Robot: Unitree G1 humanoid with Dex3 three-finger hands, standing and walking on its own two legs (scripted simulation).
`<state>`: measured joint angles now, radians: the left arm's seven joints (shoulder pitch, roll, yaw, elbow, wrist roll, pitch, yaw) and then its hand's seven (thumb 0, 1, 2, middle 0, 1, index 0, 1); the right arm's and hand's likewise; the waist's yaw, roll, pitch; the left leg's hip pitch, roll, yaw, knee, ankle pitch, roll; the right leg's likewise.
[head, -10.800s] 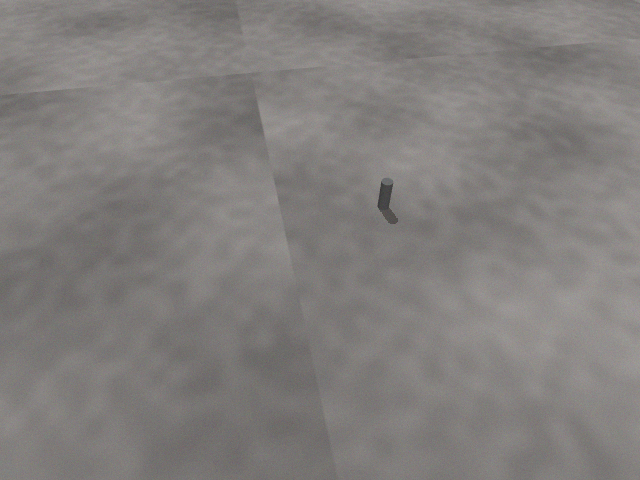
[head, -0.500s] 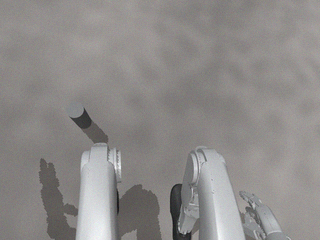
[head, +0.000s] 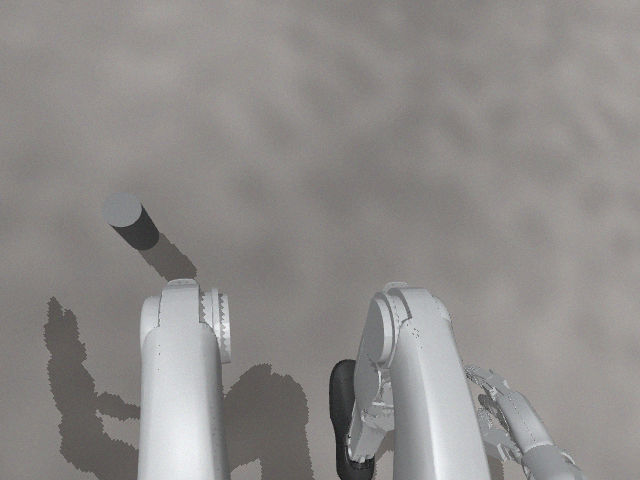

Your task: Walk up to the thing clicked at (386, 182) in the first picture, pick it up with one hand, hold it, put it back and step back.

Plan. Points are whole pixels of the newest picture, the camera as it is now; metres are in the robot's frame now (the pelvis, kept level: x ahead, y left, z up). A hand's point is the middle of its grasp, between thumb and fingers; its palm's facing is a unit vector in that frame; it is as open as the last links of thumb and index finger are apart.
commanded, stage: approach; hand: left
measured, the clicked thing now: (133, 224) +0.44 +0.28 -0.27
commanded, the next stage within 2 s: close in in 0.30 s
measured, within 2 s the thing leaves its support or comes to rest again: neither
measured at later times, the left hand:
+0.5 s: hand (77, 237) +0.39 +0.33 -0.20, palm faces +0.18 -0.98 +0.05, open 17.6 cm
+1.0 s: hand (122, 239) +0.40 +0.28 -0.22, palm faces +0.23 -0.97 +0.03, open 17.5 cm
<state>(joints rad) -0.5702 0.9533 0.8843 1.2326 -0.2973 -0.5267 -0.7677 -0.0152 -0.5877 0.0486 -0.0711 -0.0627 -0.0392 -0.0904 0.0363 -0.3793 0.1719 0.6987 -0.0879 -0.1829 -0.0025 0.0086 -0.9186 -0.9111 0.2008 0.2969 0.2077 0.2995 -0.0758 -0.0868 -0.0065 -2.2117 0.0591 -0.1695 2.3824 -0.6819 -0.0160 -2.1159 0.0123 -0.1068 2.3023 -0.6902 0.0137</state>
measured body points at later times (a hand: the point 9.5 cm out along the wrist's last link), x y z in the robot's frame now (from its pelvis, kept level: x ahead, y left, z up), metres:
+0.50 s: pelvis +0.00 +0.01 -0.05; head +0.23 +0.17 +0.30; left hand +0.38 +0.38 -0.20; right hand +0.19 -0.24 -0.11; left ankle +0.08 +0.13 -0.31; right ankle +0.10 -0.12 -0.31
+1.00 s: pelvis -0.02 +0.02 -0.07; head +0.20 +0.18 +0.29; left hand +0.38 +0.33 -0.22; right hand +0.15 -0.24 -0.10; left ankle +0.08 +0.13 -0.31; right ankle +0.10 -0.12 -0.31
